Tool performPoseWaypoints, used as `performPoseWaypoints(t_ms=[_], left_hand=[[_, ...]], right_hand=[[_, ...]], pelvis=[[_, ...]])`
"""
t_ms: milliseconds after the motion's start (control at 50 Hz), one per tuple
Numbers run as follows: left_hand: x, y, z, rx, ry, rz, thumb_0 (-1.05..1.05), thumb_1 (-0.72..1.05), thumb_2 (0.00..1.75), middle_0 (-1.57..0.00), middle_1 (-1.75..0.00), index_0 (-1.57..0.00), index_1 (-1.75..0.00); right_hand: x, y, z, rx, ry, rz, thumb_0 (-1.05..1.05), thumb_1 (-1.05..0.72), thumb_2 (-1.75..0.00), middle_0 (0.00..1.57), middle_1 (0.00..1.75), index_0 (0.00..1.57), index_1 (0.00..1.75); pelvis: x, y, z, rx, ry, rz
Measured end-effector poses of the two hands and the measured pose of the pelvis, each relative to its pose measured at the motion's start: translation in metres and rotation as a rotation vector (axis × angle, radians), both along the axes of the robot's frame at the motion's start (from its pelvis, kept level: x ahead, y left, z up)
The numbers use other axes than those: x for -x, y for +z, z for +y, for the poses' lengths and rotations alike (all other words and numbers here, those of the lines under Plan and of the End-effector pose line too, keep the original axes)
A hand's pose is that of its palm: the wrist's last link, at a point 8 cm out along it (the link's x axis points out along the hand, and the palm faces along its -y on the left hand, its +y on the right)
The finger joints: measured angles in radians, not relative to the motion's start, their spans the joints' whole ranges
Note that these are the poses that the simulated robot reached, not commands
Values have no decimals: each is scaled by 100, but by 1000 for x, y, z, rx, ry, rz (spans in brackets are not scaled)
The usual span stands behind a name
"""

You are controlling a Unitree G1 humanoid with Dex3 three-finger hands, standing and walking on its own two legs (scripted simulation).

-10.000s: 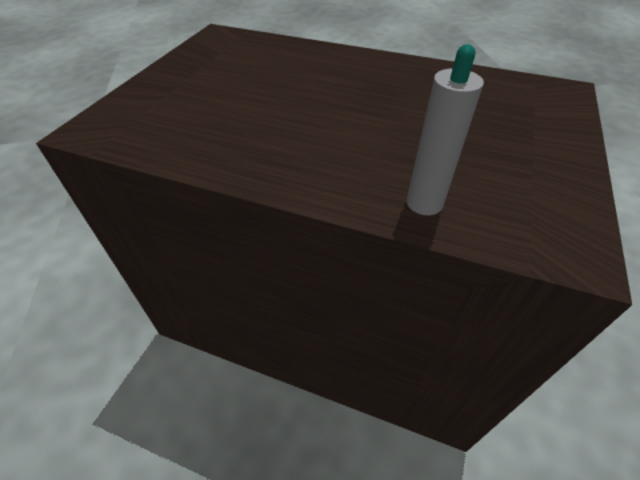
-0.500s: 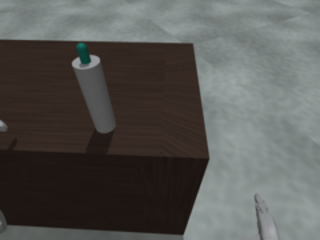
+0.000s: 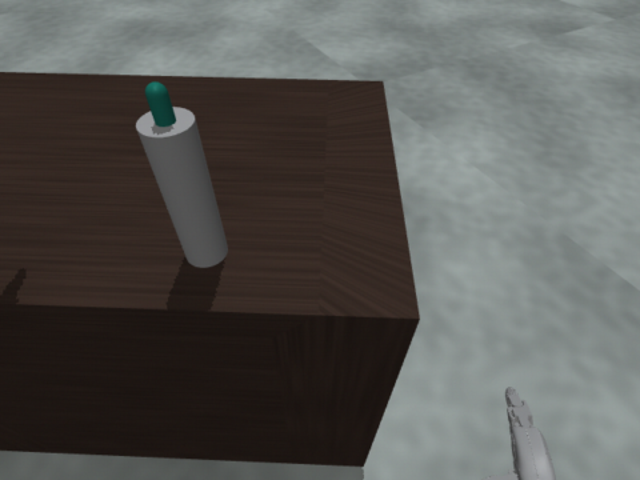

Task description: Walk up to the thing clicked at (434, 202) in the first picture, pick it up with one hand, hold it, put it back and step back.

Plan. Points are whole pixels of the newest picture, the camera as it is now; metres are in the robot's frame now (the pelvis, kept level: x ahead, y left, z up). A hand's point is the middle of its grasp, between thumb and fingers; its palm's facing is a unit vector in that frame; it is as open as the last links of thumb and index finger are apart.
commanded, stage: go down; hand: left
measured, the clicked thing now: (185, 184) +0.44 +0.16 +0.16
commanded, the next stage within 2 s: approach in 0.94 s
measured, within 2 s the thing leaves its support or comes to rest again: neither
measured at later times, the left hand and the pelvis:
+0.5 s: hand out of the picture +0.38 +0.36 +0.22, palm faces +0.10 -0.99 +0.00, open 17.7 cm; pelvis +0.00 +0.00 +0.00, yaw +0 degrees
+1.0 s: hand out of the picture +0.38 +0.36 +0.22, palm faces +0.10 -1.00 +0.01, open 17.7 cm; pelvis +0.00 +0.00 +0.00, yaw +0 degrees
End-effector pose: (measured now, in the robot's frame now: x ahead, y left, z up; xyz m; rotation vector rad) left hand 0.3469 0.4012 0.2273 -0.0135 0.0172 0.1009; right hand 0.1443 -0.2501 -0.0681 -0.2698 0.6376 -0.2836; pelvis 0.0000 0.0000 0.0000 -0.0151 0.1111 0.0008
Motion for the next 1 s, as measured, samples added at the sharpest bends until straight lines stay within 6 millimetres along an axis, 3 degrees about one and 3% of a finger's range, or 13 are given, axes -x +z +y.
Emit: performPoseWaypoints(t_ms=[280,480,620,820,1000], left_hand=[[-6,1,11,5,16,-2,-2,-58,3,-4,-3,-4,-3],[-8,-11,9,-4,1,30,-2,-59,2,-5,-3,-5,-3],[-4,-4,7,-4,-2,-9,-2,-60,2,-5,-4,-5,-3],[3,-13,12,-8,13,16,-2,-60,2,-4,-4,-5,-3],[-4,-9,9,-1,-3,19,-2,-60,3,-4,-4,-4,-4]], right_hand=[[2,-3,1,16,3,31,-1,53,-5,5,5,6,5],[3,-5,4,6,-5,26,-1,52,-5,5,5,6,5],[1,-7,8,-4,-3,38,-1,52,-5,5,5,6,5],[-1,-3,3,12,4,17,-1,52,-5,5,5,6,5],[1,-3,2,21,5,22,-1,52,-5,5,5,6,5]], pelvis=[[3,-2,0,2,6,19],[-2,-2,4,6,-2,32],[-2,-2,4,6,1,22],[1,-3,2,3,7,20],[3,-4,1,6,7,25]])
